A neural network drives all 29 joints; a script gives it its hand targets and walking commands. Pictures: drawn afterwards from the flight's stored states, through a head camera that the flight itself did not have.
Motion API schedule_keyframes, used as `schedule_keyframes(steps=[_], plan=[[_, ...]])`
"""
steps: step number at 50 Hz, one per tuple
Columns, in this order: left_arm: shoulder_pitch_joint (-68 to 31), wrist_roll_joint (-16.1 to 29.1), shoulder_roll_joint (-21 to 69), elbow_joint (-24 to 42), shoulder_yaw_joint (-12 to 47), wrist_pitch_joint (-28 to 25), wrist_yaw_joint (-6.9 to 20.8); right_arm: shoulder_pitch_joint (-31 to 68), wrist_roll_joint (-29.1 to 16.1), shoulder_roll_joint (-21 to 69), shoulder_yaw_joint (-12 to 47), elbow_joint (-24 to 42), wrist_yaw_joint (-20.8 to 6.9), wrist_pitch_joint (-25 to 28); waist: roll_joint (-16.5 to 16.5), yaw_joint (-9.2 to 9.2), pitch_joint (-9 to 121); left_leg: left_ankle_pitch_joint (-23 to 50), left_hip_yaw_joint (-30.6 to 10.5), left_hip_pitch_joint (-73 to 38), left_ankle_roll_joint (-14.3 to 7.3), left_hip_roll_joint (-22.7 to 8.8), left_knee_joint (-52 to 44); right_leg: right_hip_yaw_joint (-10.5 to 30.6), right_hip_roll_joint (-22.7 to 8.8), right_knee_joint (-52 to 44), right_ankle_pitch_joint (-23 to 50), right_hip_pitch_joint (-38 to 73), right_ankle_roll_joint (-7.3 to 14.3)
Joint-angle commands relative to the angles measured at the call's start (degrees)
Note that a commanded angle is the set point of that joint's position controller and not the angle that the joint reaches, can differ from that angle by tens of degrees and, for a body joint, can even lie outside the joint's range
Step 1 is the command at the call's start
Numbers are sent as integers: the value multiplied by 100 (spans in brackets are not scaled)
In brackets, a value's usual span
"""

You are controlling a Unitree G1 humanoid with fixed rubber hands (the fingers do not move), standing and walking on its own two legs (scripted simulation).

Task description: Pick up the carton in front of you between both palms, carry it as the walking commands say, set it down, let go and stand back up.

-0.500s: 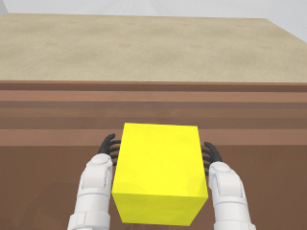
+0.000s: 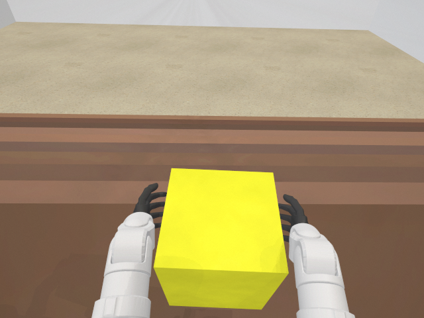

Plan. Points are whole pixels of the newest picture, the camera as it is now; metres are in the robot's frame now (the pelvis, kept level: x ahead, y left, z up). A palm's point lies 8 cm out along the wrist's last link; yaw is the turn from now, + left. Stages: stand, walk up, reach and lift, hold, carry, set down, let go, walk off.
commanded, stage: carry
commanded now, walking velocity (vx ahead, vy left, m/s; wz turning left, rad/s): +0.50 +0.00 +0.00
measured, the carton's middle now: (218, 242) +0.30 +0.00 -0.03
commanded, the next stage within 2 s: none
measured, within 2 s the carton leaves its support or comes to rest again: neither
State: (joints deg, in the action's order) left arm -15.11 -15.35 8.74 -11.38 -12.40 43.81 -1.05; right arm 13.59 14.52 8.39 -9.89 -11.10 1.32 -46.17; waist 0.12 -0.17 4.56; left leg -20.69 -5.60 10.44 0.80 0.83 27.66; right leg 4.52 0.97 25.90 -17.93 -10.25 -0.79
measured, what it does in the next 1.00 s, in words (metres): walks ahead: right foot, then left foot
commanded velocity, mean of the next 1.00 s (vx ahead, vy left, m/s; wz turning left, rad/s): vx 0.44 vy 0.00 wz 0.00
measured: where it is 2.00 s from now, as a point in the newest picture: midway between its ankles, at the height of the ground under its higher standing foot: (202, 259)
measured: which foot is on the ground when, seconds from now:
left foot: down 0.00-0.38, up 0.40-0.64, down 0.66-1.00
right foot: down 0.00-0.14, up 0.16-0.32, down 0.34-0.68, up 0.70-1.00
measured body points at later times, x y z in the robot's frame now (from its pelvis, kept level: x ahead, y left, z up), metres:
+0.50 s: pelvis +0.17 +0.00 -0.01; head +0.14 +0.02 +0.44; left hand +0.41 +0.17 +0.07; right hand +0.42 -0.14 +0.08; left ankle +0.11 +0.10 -0.69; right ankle +0.13 -0.10 -0.74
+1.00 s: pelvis +0.46 +0.06 +0.00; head +0.45 +0.08 +0.45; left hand +0.72 +0.20 +0.09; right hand +0.70 -0.10 +0.10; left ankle +0.35 +0.12 -0.74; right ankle +0.57 -0.08 -0.69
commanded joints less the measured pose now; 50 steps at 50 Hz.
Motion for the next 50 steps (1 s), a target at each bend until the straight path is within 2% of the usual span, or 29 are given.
schedule_keyframes(steps=[1, 2, 3, 4, 6, 7, 9, 10, 11, 13, 15, 17, 18, 19, 21, 22, 24, 26, 29, 31, 32, 33, 34, 35, 37, 41, 44, 47, 50], plan=[[-2207, 1956, 5497, 725, 3693, 384, 1162, 3411, -2177, 5338, 3801, 1415, -1220, -20, 901, 65, 869, -182, 921, 1006, -32, 126, 279, 1178, -1248, -1097, -1728, -96, 567], [-2318, 1985, 5393, 1116, 3842, 477, 1089, 3460, -2380, 5429, 4009, 1603, -1177, -102, 885, 51, 1040, 61, 915, 762, -42, 114, -151, 789, -1099, -783, -1615, -38, 564], [-2069, 2031, 5478, 1133, 3901, 642, 1044, 3550, -2405, 5302, 4153, 1947, -1082, -255, 271, 44, 1263, -59, 693, 23, -178, -45, -146, 525, -926, -575, -1684, -572, 453], [-2055, 2139, 5364, 1416, 4142, 801, 982, 3065, -2403, 5345, 4180, 1813, -982, -437, 161, 11, 1513, -649, 295, -506, -258, -338, -708, 78, -686, -56, -1665, -903, 306], [-2534, 2482, 5516, 2348, 4542, 1088, 867, 2815, -2494, 5291, 4211, 2444, -837, -677, -1770, -251, 1250, -2098, -2386, -1275, -1058, -1893, -1842, -1005, 10, 1868, -1419, -2763, -29], [-2551, 2609, 5489, 2539, 4647, 1222, 819, 2901, -2532, 5249, 4366, 2890, -731, -830, -1221, -214, 711, -1772, -2644, -1184, -1294, -2175, -1934, -670, -348, 2293, -1006, -3246, 24], [-1979, 2780, 5297, 2726, 4643, 1485, 652, 2564, -2612, 5113, 4442, 3244, -576, -1137, -694, -146, 752, -549, -2041, -1216, -1354, -2140, -1825, -674, -496, 2039, -1055, -3348, 80], [-1709, 2802, 5279, 2754, 4614, 1612, 545, 2204, -2597, 4993, 4419, 3261, -495, -1294, -539, -100, 995, 140, -1436, -1317, -1198, -1762, -1599, -842, -412, 1393, -867, -2937, -5], [-1394, 2803, 5058, 2748, 4536, 1759, 483, 1894, -2463, 4732, 4278, 3258, -399, -1435, -720, -63, 1138, 790, -872, -1136, -1088, -1619, -1389, -1146, -233, 802, -701, -2294, 1], [-1158, 2847, 4855, 3252, 4577, 1927, 267, 1576, -2565, 4687, 4277, 3664, -283, -1643, -919, -35, 1175, 1149, 126, -404, -696, -1097, -804, -1708, 95, -438, 469, -744, -82], [-688, 2687, 4773, 3572, 4470, 2100, 87, 1342, -2717, 4530, 4214, 4206, -231, -1811, -676, -28, 1493, 918, 667, 549, -427, -821, -251, -1589, -146, -332, 629, 786, 26], [-500, 2653, 4633, 3877, 4380, 2280, -62, 1257, -2740, 4474, 4222, 4399, -138, -2048, 546, 120, 1346, 104, 1144, 2166, -153, -380, 1172, 208, -1389, -634, -472, 1795, 600], [-382, 2701, 4623, 3966, 4403, 2352, -147, 1178, -2805, 4452, 4221, 4503, -55, -2150, 1407, 160, 1288, -709, 1429, 3400, -89, -154, 2200, 1628, -2501, -1047, -506, 2393, 1145], [-444, 2572, 4398, 4038, 4182, 2394, -241, 1429, -2839, 4278, 4308, 4617, -16, -2252, 1429, 222, 938, -1204, 1058, 4044, -165, -443, 2769, 2103, -2951, -1201, 372, 2434, 1489], [-546, 2542, 4332, 4223, 3932, 2408, -377, 1680, -3142, 4159, 4273, 4561, 66, -2314, 721, 227, 940, -998, 976, 4001, -253, -617, 2950, 1515, -2641, -1119, 1444, 2083, 1385], [-840, 2661, 4387, 4386, 4102, 2433, -435, 1681, -3127, 4108, 4048, 4582, 105, -2251, 372, 201, 781, -867, 885, 3715, -204, -728, 2757, 1345, -2521, -1334, 1196, 1758, 1322], [-1096, 2805, 4305, 4566, 4292, 2428, -447, 1244, -2905, 4100, 3935, 4363, 224, -2175, 636, 118, 1074, -82, 1162, 2775, -134, -635, 1736, 65, -2040, -1471, 439, 1200, 841], [-932, 2974, 4299, 4365, 4345, 2427, -415, 1177, -2711, 4048, 3759, 4350, 363, -2139, 932, 109, 790, 534, 1471, 1781, -148, -442, 873, -593, -1788, -1613, 75, 319, 638], [-747, 2980, 4029, 4421, 4454, 2459, -425, 728, -2510, 3956, 3678, 4157, 476, -2146, 624, 81, 871, 1353, 1756, 523, -143, -230, 200, -894, -1737, -1330, -320, -264, 502], [-874, 3025, 3898, 4232, 4495, 2501, -413, 506, -2355, 3839, 3392, 3830, 510, -2149, 115, -17, 1012, 950, 1961, -772, -324, -128, -99, -1425, -1316, -105, 449, -791, 276], [-761, 3007, 3823, 4372, 4499, 2528, -423, 353, -2372, 3781, 3434, 3876, 530, -2131, -650, -166, 1311, 78, 724, -1421, -531, -1008, -553, -1876, -953, 1321, 507, -1273, 4], [-650, 2959, 3848, 4341, 4349, 2517, -388, 592, -2368, 3760, 3592, 4105, 535, -2120, -1618, -193, 1593, -669, -1712, -2016, -1142, -2201, -1340, -1664, -298, 2934, -781, -2507, -224], [-810, 2949, 3743, 4329, 4394, 2512, -380, 600, -2421, 3832, 3547, 3986, 495, -2123, -1344, -202, 1505, 243, -2600, -2320, -1624, -2704, -1495, -1081, -306, 3904, -1482, -3160, -127], [-816, 3065, 4028, 4435, 4422, 2478, -322, 660, -2504, 4050, 3673, 4276, 423, -2096, -649, -230, 1374, 863, -2152, -2031, -1639, -2752, -1394, -733, -619, 4233, -1304, -3381, 116], [-474, 2960, 4522, 4126, 4358, 2373, -147, 975, -2661, 4573, 4226, 4666, 284, -2010, -84, -143, 1469, 1853, -1252, -1834, -1258, -2410, -1359, -548, -866, 4127, -742, -3458, 190], [-50, 2664, 4785, 4220, 4386, 2100, -41, 1190, -3082, 4830, 4761, 5004, -53, -1822, -592, -73, 1369, 2726, -70, -1697, -919, -1906, -1438, -872, -760, 3039, 65, -3139, 163], [-283, 2419, 4314, 4340, 4366, 2005, -169, 1295, -3134, 4370, 4804, 5007, -187, -1809, -487, -85, 1161, 2450, 321, -1607, -931, -1690, -1618, -1050, -601, 2552, 606, -3254, 111], [-663, 2361, 3907, 4281, 4353, 2001, -396, 1371, -3042, 3625, 4486, 4717, -78, -1793, -878, -192, 716, 4231, 1025, -1805, -832, -1344, -1175, -1433, -373, 1645, 1042, -3212, 198], [-1015, 2158, 3227, 3603, 4043, 2087, -650, 1441, -2775, 2978, 3869, 3879, 175, -1805, -1143, -319, 360, 4805, 1624, -1075, -728, -1108, -928, -1852, -87, 1103, 1728, -2317, 257]])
